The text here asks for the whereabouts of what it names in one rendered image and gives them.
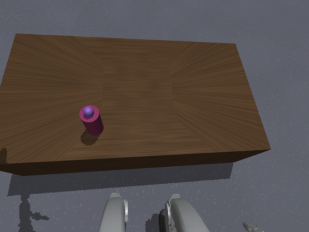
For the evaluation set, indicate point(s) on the right robot hand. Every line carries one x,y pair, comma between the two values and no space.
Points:
252,228

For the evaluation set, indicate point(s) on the bottle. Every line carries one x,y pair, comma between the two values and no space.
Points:
91,119

